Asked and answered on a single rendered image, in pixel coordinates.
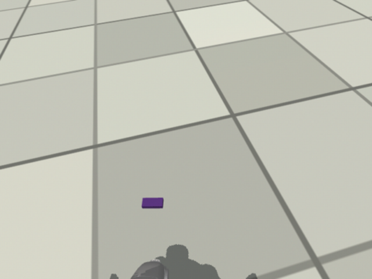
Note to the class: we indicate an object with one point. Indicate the small box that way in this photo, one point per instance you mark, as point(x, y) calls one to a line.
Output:
point(148, 203)

